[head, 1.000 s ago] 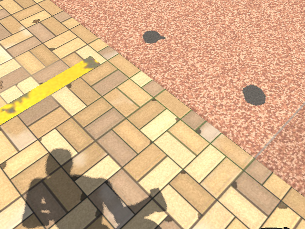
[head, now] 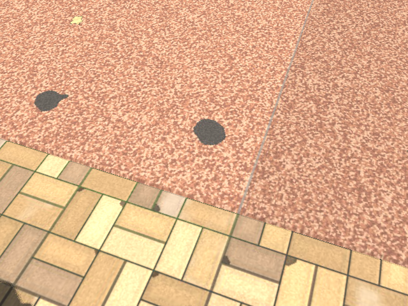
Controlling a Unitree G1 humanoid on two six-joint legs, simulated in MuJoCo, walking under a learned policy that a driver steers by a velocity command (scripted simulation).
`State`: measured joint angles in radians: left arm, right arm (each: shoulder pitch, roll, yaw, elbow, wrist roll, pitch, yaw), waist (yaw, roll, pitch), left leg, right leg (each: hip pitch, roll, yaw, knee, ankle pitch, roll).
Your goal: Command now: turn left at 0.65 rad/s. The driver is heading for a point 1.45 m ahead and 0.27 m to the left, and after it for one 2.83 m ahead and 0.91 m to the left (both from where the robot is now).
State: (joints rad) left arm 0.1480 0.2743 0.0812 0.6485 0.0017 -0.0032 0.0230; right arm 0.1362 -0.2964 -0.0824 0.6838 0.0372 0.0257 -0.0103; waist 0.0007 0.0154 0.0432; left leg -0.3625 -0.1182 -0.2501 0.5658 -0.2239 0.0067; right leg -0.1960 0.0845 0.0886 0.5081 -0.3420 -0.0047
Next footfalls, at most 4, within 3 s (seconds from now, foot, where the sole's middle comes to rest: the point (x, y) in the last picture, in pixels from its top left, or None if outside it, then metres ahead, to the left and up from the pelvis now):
0.38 left None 0.04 0.17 -0.77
0.96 right None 0.20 -0.04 -0.77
1.36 left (158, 256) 0.61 0.19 -0.77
1.78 right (240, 179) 0.92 -0.11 -0.77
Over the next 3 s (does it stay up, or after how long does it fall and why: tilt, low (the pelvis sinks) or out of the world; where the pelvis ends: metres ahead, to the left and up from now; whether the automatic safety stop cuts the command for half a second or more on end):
stays up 1.58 0.21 0.00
